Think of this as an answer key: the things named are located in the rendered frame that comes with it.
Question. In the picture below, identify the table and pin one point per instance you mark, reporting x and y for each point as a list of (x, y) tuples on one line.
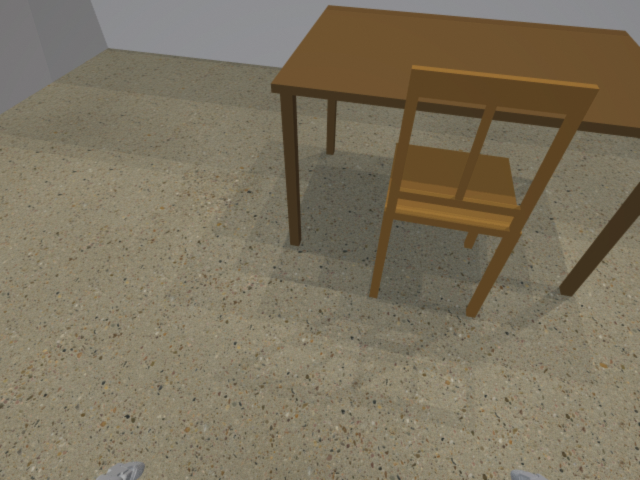
[(365, 56)]

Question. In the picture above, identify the chair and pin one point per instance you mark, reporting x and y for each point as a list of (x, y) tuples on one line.
[(473, 192)]

